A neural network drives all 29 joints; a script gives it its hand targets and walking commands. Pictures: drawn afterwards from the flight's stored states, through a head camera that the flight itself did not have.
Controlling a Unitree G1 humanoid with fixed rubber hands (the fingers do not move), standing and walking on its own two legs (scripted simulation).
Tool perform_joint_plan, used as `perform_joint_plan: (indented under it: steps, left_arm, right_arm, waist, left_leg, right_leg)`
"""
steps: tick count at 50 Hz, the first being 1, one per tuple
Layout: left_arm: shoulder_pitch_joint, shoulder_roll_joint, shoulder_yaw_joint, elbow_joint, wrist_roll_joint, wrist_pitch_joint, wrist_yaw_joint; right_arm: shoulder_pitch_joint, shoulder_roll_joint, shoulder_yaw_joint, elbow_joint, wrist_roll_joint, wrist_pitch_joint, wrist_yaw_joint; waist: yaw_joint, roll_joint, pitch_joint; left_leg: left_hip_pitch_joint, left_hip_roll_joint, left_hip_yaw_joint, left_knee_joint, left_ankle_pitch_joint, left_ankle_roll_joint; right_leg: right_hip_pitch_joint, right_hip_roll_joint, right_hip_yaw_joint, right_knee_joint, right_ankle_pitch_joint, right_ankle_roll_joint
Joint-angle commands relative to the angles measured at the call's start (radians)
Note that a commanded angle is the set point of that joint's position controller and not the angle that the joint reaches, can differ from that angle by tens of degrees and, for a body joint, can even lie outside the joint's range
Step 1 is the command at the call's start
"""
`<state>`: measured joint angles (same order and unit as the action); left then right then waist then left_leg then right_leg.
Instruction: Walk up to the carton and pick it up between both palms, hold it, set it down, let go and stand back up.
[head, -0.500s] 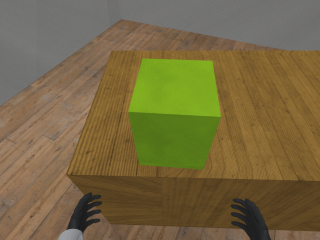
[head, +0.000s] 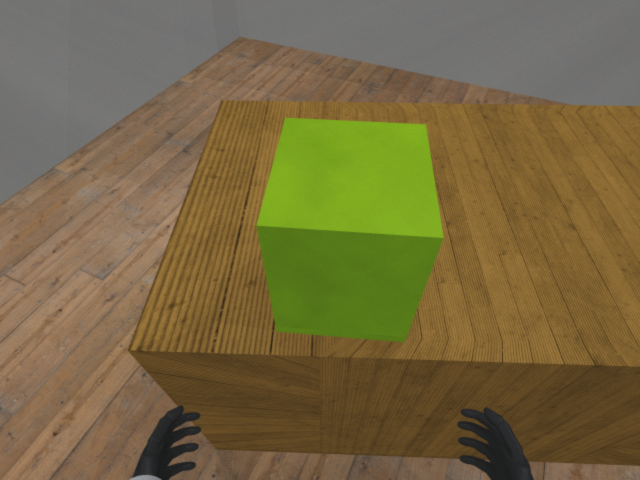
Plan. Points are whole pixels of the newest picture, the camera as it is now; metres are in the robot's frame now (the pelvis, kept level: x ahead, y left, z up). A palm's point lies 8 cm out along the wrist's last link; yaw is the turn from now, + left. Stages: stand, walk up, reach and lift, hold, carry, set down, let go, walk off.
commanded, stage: let go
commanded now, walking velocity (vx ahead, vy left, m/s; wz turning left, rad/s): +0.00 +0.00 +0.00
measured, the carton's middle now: (346, 233) +0.46 -0.04 +0.03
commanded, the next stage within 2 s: stand in 0.40 s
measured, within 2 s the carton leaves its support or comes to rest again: neither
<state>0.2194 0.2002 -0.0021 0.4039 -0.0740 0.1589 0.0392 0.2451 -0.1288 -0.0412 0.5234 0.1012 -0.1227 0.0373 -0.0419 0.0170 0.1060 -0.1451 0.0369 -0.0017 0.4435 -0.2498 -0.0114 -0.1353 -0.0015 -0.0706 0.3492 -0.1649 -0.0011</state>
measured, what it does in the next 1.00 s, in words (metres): stands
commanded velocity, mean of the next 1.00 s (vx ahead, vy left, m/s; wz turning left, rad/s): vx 0.00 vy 0.00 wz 0.00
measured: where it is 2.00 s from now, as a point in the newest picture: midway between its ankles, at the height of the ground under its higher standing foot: outside the picture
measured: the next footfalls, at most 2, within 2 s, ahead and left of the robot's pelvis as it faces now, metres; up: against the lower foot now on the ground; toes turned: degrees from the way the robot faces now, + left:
none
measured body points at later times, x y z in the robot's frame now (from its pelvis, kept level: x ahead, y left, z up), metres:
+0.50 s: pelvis +0.01 +0.00 +0.00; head +0.02 +0.00 +0.45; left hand +0.18 +0.23 -0.09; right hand +0.15 -0.23 -0.09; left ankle +0.00 +0.12 -0.74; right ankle +0.02 -0.12 -0.74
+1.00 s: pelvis +0.03 -0.01 +0.00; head +0.01 -0.02 +0.45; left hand +0.19 +0.26 -0.08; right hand +0.14 -0.30 -0.09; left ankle +0.00 +0.12 -0.74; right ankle +0.02 -0.12 -0.74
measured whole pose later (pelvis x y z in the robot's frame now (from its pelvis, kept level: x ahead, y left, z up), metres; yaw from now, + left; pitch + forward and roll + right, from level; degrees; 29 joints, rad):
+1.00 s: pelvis +0.03 -0.01 +0.00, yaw +0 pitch +0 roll -1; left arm 0.22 0.33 0.00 0.67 -0.02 -0.04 -0.02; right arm 0.30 -0.33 -0.04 0.64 0.06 -0.01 0.02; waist -0.04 0.04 -0.05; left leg -0.17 0.04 0.00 0.44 -0.28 -0.02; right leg -0.18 0.00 -0.07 0.41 -0.23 0.00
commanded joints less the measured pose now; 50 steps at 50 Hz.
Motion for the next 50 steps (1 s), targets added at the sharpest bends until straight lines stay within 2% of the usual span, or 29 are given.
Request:
perform_joint_plan:
  steps: [1, 5, 9, 12, 14, 16, 17, 21, 22, 23, 24, 26, 28, 29, 30, 34, 35, 36, 38, 39, 41, 42, 43, 44, 45, 47, 48, 49, 50]
  left_arm:
    - [-0.076, 0.100, 0.031, -0.064, 0.074, -0.062, 0.010]
    - [-0.042, 0.090, 0.048, 0.057, 0.099, -0.038, -0.008]
    - [-0.076, 0.099, 0.052, -0.002, 0.096, -0.058, 0.004]
    - [-0.065, 0.118, 0.056, -0.025, 0.067, -0.074, 0.000]
    - [-0.078, 0.111, 0.055, -0.033, 0.082, -0.077, 0.006]
    - [-0.078, 0.107, 0.041, -0.025, 0.082, -0.070, 0.004]
    - [-0.079, 0.089, 0.050, 0.009, 0.102, -0.064, 0.003]
    - [-0.057, 0.095, 0.058, 0.007, 0.095, -0.069, 0.002]
    - [0.014, 0.293, 0.121, 0.096, 0.140, -0.127, 0.002]
    - [-0.033, 0.295, 0.125, 0.084, 0.137, -0.153, -0.006]
    - [-0.055, 0.264, 0.125, 0.081, 0.133, -0.165, -0.012]
    - [-0.058, 0.260, 0.118, 0.107, 0.139, -0.188, -0.025]
    - [-0.045, 0.275, 0.111, 0.145, 0.137, -0.198, -0.035]
    - [-0.050, 0.268, 0.110, 0.142, 0.142, -0.207, -0.038]
    - [-0.032, 0.290, 0.100, 0.148, 0.131, -0.215, -0.043]
    - [-0.048, 0.325, 0.104, 0.184, 0.128, -0.228, -0.054]
    - [-0.039, 0.336, 0.100, 0.204, 0.139, -0.232, -0.056]
    - [-0.042, 0.351, 0.105, 0.201, 0.138, -0.247, -0.054]
    - [-0.056, 0.366, 0.110, 0.215, 0.130, -0.239, -0.051]
    - [-0.058, 0.327, 0.103, 0.217, 0.126, -0.242, -0.051]
    - [-0.065, 0.344, 0.100, 0.235, 0.120, -0.241, -0.056]
    - [-0.078, 0.361, 0.096, 0.216, 0.119, -0.251, -0.056]
    - [-0.076, 0.353, 0.098, 0.232, 0.125, -0.243, -0.049]
    - [-0.061, 0.344, 0.092, 0.246, 0.114, -0.247, -0.053]
    - [-0.049, 0.371, 0.096, 0.258, 0.117, -0.244, -0.047]
    - [-0.017, 0.331, 0.085, 0.255, 0.112, -0.246, -0.055]
    - [-0.051, 0.350, 0.087, 0.263, 0.117, -0.247, -0.048]
    - [-0.039, 0.333, 0.085, 0.252, 0.112, -0.252, -0.052]
    - [-0.011, 0.337, 0.091, 0.264, 0.107, -0.245, -0.052]
  right_arm:
    - [-0.127, -0.155, -0.015, 0.018, -0.128, -0.076, 0.006]
    - [-0.106, -0.168, -0.008, 0.078, -0.151, -0.062, 0.007]
    - [-0.133, -0.155, -0.018, 0.078, -0.152, -0.090, 0.008]
    - [-0.124, -0.140, -0.006, 0.001, -0.144, -0.121, 0.001]
    - [-0.121, -0.146, -0.017, 0.053, -0.141, -0.119, 0.004]
    - [-0.120, -0.169, -0.034, 0.086, -0.148, -0.111, 0.007]
    - [-0.129, -0.177, -0.024, 0.098, -0.151, -0.099, 0.010]
    - [-0.121, -0.177, -0.032, 0.092, -0.163, -0.106, -0.001]
    - [-0.047, -0.389, -0.080, 0.116, -0.182, -0.016, -0.037]
    - [0.010, -0.366, -0.081, 0.123, -0.171, 0.021, -0.045]
    - [-0.039, -0.371, -0.081, 0.118, -0.175, 0.031, -0.047]
    - [-0.028, -0.356, -0.073, 0.101, -0.167, 0.041, -0.043]
    - [-0.063, -0.358, -0.064, 0.097, -0.167, 0.040, -0.035]
    - [-0.022, -0.372, -0.073, 0.110, -0.168, 0.050, -0.036]
    - [-0.035, -0.371, -0.069, 0.096, -0.168, 0.047, -0.030]
    - [-0.018, -0.375, -0.056, 0.084, -0.167, 0.057, -0.032]
    - [0.004, -0.376, -0.056, 0.085, -0.163, 0.065, -0.029]
    - [0.035, -0.379, -0.045, 0.086, -0.161, 0.061, -0.032]
    - [-0.008, -0.405, -0.057, 0.074, -0.167, 0.063, -0.023]
    - [-0.030, -0.409, -0.059, 0.082, -0.168, 0.063, -0.021]
    - [0.003, -0.443, -0.070, 0.091, -0.166, 0.068, -0.023]
    - [0.050, -0.391, -0.046, 0.103, -0.156, 0.067, -0.026]
    - [0.018, -0.394, -0.043, 0.105, -0.166, 0.072, -0.027]
    - [-0.002, -0.417, -0.051, 0.083, -0.164, 0.067, -0.024]
    - [0.016, -0.404, -0.043, 0.083, -0.158, 0.067, -0.024]
    - [0.003, -0.453, -0.063, 0.102, -0.168, 0.073, -0.032]
    - [0.011, -0.420, -0.051, 0.090, -0.156, 0.070, -0.029]
    - [0.024, -0.433, -0.051, 0.099, -0.164, 0.065, -0.030]
    - [-0.014, -0.429, -0.054, 0.105, -0.167, 0.062, -0.036]
  waist:
    - [0.079, 0.029, -0.184]
    - [0.081, 0.009, -0.154]
    - [0.087, 0.033, -0.173]
    - [0.098, -0.014, -0.228]
    - [0.079, 0.036, -0.203]
    - [0.065, 0.036, -0.176]
    - [0.076, 0.049, -0.151]
    - [0.072, -0.007, -0.191]
    - [0.078, -0.036, -0.294]
    - [0.029, -0.035, -0.309]
    - [0.044, 0.029, -0.285]
    - [0.048, 0.063, -0.241]
    - [0.060, 0.027, -0.206]
    - [0.061, 0.056, -0.187]
    - [0.061, -0.018, -0.215]
    - [0.047, 0.054, -0.214]
    - [0.045, -0.005, -0.193]
    - [0.019, 0.012, -0.235]
    - [0.031, -0.029, -0.202]
    - [0.053, -0.013, -0.228]
    - [0.040, 0.033, -0.210]
    - [0.021, -0.064, -0.223]
    - [0.033, -0.050, -0.138]
    - [0.031, 0.028, -0.206]
    - [0.021, -0.025, -0.245]
    - [0.067, -0.027, -0.206]
    - [0.034, -0.028, -0.217]
    - [0.032, -0.008, -0.223]
    - [0.065, -0.006, -0.211]
  left_leg:
    - [-0.055, -0.035, 0.084, -0.135, 0.136, -0.031]
    - [-0.017, -0.041, 0.089, -0.134, 0.126, -0.020]
    - [-0.033, -0.040, 0.083, -0.115, 0.174, -0.026]
    - [-0.012, -0.044, 0.097, -0.100, 0.204, -0.015]
    - [-0.003, -0.041, 0.088, -0.111, 0.212, -0.025]
    - [0.003, -0.033, 0.084, -0.123, 0.180, -0.026]
    - [0.004, -0.032, 0.089, -0.136, 0.160, -0.026]
    - [0.005, -0.041, 0.097, -0.123, 0.198, -0.023]
    - [-0.005, 0.070, -0.022, 0.015, 0.308, 0.023]
    - [0.008, 0.073, -0.022, 0.003, 0.240, 0.027]
    - [-0.033, 0.072, -0.026, -0.003, 0.200, 0.028]
    - [-0.077, 0.076, -0.043, -0.024, 0.098, 0.045]
    - [-0.094, 0.071, -0.063, -0.060, -0.005, 0.055]
    - [-0.140, 0.072, -0.062, -0.065, -0.031, 0.052]
    - [-0.129, 0.065, -0.053, -0.057, -0.034, 0.052]
    - [-0.088, 0.076, -0.057, -0.028, 0.077, 0.057]
    - [-0.087, 0.077, -0.051, -0.018, 0.080, 0.053]
    - [-0.081, 0.079, -0.081, -0.022, 0.059, 0.057]
    - [-0.076, 0.065, -0.069, -0.041, 0.092, 0.055]
    - [-0.066, 0.070, -0.057, -0.026, 0.070, 0.053]
    - [-0.093, 0.067, -0.058, -0.025, 0.072, 0.043]
    - [-0.075, 0.075, -0.074, -0.037, 0.105, 0.050]
    - [-0.092, 0.076, -0.062, -0.036, 0.140, 0.056]
    - [-0.072, 0.069, -0.056, -0.026, 0.159, 0.054]
    - [-0.021, 0.074, -0.054, -0.022, 0.174, 0.047]
    - [-0.085, 0.087, -0.078, -0.030, 0.175, 0.058]
    - [-0.036, 0.090, -0.073, -0.033, 0.193, 0.055]
    - [-0.059, 0.085, -0.074, -0.031, 0.168, 0.051]
    - [-0.057, 0.079, -0.058, -0.031, 0.169, 0.056]
  right_leg:
    - [0.159, 0.037, 0.046, 0.024, 0.038, -0.026]
    - [0.115, 0.032, 0.049, 0.004, 0.013, -0.032]
    - [0.107, 0.039, 0.036, 0.030, 0.050, -0.028]
    - [0.123, 0.037, 0.047, 0.023, 0.092, -0.020]
    - [0.127, 0.037, 0.044, 0.032, 0.102, -0.027]
    - [0.119, 0.040, 0.038, 0.027, 0.075, -0.026]
    - [0.100, 0.042, 0.038, 0.023, 0.043, -0.030]
    - [0.136, 0.048, 0.038, 0.026, 0.088, -0.024]
    - [0.051, -0.086, 0.078, 0.076, 0.151, -0.014]
    - [0.034, -0.094, 0.084, 0.097, 0.120, -0.024]
    - [0.018, -0.085, 0.088, 0.078, 0.096, -0.008]
    - [-0.009, -0.106, 0.105, 0.074, 0.040, -0.030]
    - [-0.028, -0.091, 0.108, 0.060, -0.010, -0.028]
    - [-0.003, -0.093, 0.111, 0.063, -0.007, -0.036]
    - [0.003, -0.101, 0.118, 0.058, 0.013, -0.029]
    - [-0.012, -0.113, 0.132, 0.052, 0.087, -0.048]
    - [-0.011, -0.108, 0.114, 0.041, 0.091, -0.049]
    - [0.001, -0.122, 0.126, 0.053, 0.082, -0.052]
    - [-0.016, -0.101, 0.109, 0.040, 0.067, -0.036]
    - [-0.005, -0.126, 0.124, 0.036, 0.082, -0.047]
    - [-0.005, -0.120, 0.136, 0.030, 0.106, -0.048]
    - [0.012, -0.119, 0.109, 0.045, 0.116, -0.041]
    - [-0.038, -0.117, 0.113, 0.034, 0.180, -0.038]
    - [0.014, -0.116, 0.121, 0.048, 0.183, -0.035]
    - [-0.003, -0.114, 0.110, 0.056, 0.169, -0.038]
    - [0.019, -0.114, 0.108, 0.055, 0.165, -0.041]
    - [0.006, -0.126, 0.111, 0.062, 0.182, -0.045]
    - [0.011, -0.121, 0.115, 0.069, 0.188, -0.050]
    - [0.008, -0.119, 0.120, 0.054, 0.170, -0.038]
